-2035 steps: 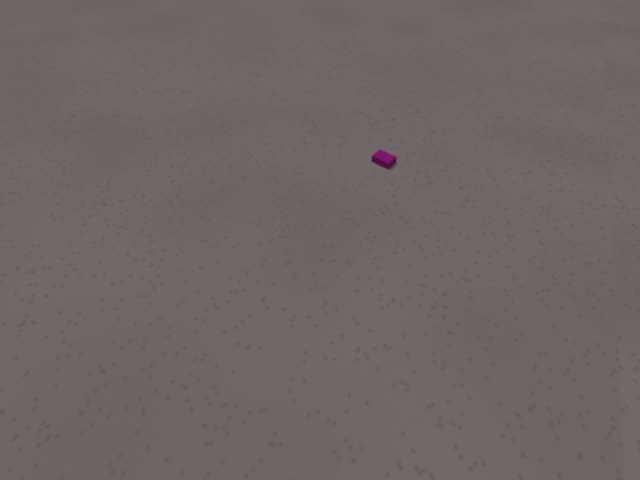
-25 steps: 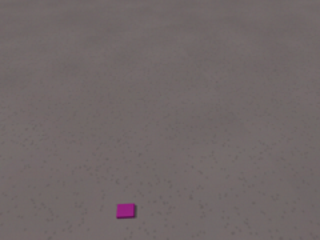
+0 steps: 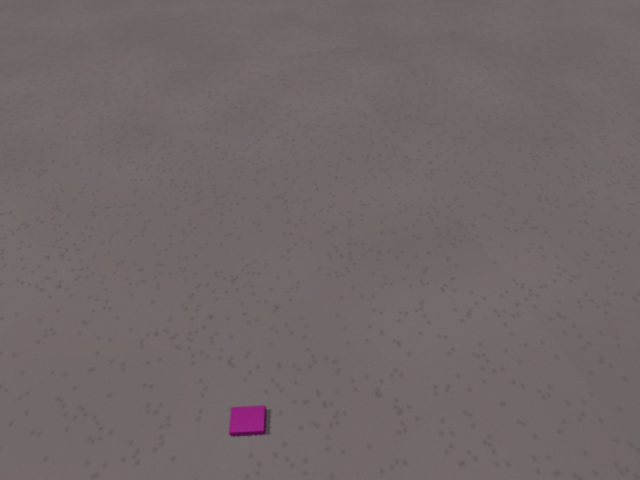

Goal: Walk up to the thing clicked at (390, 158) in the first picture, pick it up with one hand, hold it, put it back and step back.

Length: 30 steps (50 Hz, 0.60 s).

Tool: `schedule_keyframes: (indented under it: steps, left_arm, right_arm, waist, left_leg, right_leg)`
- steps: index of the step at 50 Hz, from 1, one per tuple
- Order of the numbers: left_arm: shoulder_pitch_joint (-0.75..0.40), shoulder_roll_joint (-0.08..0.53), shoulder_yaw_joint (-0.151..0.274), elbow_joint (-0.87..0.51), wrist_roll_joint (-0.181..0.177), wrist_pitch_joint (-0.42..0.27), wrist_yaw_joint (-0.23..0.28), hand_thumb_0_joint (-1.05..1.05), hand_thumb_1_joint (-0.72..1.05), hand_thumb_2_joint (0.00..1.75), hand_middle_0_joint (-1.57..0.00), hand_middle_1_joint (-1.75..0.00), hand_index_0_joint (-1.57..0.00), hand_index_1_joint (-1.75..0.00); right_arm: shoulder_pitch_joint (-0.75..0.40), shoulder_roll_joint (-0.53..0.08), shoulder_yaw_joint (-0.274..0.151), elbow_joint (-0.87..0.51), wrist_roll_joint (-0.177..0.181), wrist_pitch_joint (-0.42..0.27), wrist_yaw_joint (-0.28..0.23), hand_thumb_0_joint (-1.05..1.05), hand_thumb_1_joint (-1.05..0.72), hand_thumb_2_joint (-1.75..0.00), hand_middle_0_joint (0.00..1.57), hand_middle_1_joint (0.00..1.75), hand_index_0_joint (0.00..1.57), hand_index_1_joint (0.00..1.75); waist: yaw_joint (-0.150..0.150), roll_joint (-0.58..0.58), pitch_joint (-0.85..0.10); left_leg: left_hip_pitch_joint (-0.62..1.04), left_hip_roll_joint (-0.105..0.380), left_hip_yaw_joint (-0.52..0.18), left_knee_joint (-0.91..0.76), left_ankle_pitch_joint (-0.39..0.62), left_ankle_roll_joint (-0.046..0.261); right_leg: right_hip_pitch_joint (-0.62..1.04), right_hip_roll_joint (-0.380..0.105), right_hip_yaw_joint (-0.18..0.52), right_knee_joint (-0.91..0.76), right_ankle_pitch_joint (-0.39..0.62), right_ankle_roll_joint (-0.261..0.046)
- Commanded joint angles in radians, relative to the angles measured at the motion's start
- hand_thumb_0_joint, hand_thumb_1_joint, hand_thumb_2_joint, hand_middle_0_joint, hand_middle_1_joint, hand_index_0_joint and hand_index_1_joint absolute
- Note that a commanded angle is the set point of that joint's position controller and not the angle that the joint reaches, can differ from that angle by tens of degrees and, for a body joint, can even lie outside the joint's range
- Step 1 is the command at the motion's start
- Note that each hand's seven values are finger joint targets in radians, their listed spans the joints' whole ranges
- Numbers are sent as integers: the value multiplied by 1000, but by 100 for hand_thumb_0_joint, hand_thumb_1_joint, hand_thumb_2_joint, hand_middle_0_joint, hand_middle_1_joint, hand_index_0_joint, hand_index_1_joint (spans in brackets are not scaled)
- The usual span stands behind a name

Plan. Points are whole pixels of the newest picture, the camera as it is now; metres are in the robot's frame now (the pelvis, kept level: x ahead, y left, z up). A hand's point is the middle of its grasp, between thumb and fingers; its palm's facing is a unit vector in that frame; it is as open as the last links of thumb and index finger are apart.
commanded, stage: stand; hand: left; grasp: from above
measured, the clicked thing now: (248, 420) +0.43 +0.26 -0.77
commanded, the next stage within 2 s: step back in 0.50 s
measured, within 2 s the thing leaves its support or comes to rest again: neither
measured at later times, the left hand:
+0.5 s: hand out of the picture +0.08 +0.25 -0.16, palm faces -0.01 -0.94 -0.34, open 7.4 cm
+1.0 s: hand out of the picture +0.07 +0.30 -0.18, palm faces -0.06 -0.93 -0.35, open 7.4 cm
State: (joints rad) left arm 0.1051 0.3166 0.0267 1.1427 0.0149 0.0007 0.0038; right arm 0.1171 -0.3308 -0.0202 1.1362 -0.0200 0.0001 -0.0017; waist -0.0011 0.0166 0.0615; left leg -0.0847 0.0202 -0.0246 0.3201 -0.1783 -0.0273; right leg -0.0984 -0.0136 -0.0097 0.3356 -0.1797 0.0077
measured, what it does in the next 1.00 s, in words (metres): lifts its right foot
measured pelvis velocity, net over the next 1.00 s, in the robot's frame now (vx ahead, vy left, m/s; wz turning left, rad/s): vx -0.07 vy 0.05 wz -0.03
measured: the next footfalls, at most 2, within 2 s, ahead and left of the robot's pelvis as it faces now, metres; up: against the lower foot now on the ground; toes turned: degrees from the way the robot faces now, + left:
right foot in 1.24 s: -0.11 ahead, -0.08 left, +0.00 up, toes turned -2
left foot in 1.62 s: -0.21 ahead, +0.16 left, +0.00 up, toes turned -3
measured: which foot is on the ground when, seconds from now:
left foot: down 0.00-1.00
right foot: down 0.00-0.80, up 0.82-1.00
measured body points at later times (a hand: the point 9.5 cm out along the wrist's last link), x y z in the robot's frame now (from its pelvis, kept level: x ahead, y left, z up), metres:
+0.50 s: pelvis +0.00 +0.00 +0.00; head +0.01 -0.01 +0.45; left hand +0.08 +0.29 -0.13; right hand +0.06 -0.30 -0.14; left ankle +0.00 +0.14 -0.75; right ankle +0.01 -0.12 -0.75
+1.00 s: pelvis -0.07 +0.05 -0.02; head +0.00 +0.07 +0.43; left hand +0.08 +0.35 -0.15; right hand -0.01 -0.27 -0.13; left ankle -0.05 +0.13 -0.75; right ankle -0.10 -0.09 -0.68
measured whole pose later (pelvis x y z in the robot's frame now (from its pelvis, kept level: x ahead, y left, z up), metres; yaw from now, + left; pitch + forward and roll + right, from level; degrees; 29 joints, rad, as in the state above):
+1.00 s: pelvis -0.07 +0.05 -0.02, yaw -2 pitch -1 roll -1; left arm 0.03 0.39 0.06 0.90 0.00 0.07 0.02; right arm 0.13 -0.35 -0.05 0.94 -0.03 0.03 -0.01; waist -0.03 -0.04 0.20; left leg -0.28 -0.03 0.02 0.57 -0.27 0.06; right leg -0.45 0.11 0.15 1.09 -0.50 -0.01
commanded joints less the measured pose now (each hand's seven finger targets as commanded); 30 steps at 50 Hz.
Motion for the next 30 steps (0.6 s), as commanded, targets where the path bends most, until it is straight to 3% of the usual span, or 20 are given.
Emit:
schedule_keyframes:
  steps: [1, 4, 8, 20, 24, 25, 26, 28, 30]
  left_arm:
    - [-38, 214, 36, -64, -1, -31, 16, 0, 90, 90, -20, -30, -20, -30]
    - [-38, 216, 35, -64, -2, -29, 14, 0, 90, 90, -20, -30, -20, -30]
    - [-37, 221, 34, -69, 0, -30, 13, 0, 90, 90, -20, -30, -20, -30]
    - [-32, 223, 29, -71, -5, -29, 10, 0, 90, 90, -20, -30, -20, -30]
    - [-32, 225, 26, -72, -5, -31, 11, 0, 90, 90, -20, -30, -20, -30]
    - [-28, 304, 73, -90, -20, -21, 15, 0, 90, 90, -20, -30, -20, -30]
    - [-19, 304, 77, -104, -23, -17, 19, 0, 90, 90, -20, -30, -20, -30]
    - [-10, 296, 83, -124, -25, -14, 21, 0, 90, 90, -20, -30, -20, -30]
    - [-32, 308, 89, -160, -21, -9, 20, 0, 90, 90, -20, -30, -20, -30]
  right_arm:
    - [-24, -196, -30, -55, 4, -26, -14, 0, -90, -90, 20, 30, 20, 30]
    - [-26, -194, -28, -53, 3, -26, -14, 0, -90, -90, 20, 30, 20, 30]
    - [-27, -200, -30, -55, 3, -28, -13, 0, -90, -90, 20, 30, 20, 30]
    - [-16, -202, -24, -49, 4, -27, -11, 0, -90, -90, 20, 30, 20, 30]
    - [-23, -201, -24, -55, 6, -27, -11, 0, -90, -90, 20, 30, 20, 30]
    - [-61, -268, -45, -79, 14, -11, -6, 0, -90, -90, 20, 30, 20, 30]
    - [-40, -252, -45, -92, 22, -5, -7, 0, -90, -90, 20, 30, 20, 30]
    - [-24, -238, -46, -105, 30, 1, -6, 0, -90, -90, 20, 30, 20, 30]
    - [-1, -225, -50, -124, 29, 13, -4, 0, -90, -90, 20, 30, 20, 30]
  waist:
    - [0, -19, -71]
    - [3, -21, -43]
    - [2, -19, -68]
    - [2, -20, -50]
    - [1, -27, -70]
    - [4, -36, 29]
    - [-4, -43, 2]
    - [-5, -51, -56]
    - [-16, -111, -115]
  left_leg:
    - [-9, 99, -68, -47, 119, 44]
    - [-24, 98, -70, -57, 73, 40]
    - [-7, 101, -70, -52, 105, 39]
    - [-28, 98, -72, -62, 62, 37]
    - [-7, 104, -69, -53, 112, 40]
    - [-87, 85, -73, 66, 260, 62]
    - [-99, 77, -55, 104, 283, 63]
    - [-83, 56, -35, 171, 278, 63]
    - [-91, 6, 1, 285, 172, 57]
  right_leg:
    - [8, -108, 86, -54, 124, -23]
    - [-11, -105, 89, -63, 53, -24]
    - [-4, -107, 90, -57, 92, -25]
    - [-14, -104, 94, -59, 64, -25]
    - [-2, -108, 91, -49, 112, -28]
    - [-81, -101, 110, 22, 301, -33]
    - [-63, -106, 108, 44, 348, -48]
    - [-48, -129, 117, 58, 397, -83]
    - [-57, -194, 184, 39, 419, -139]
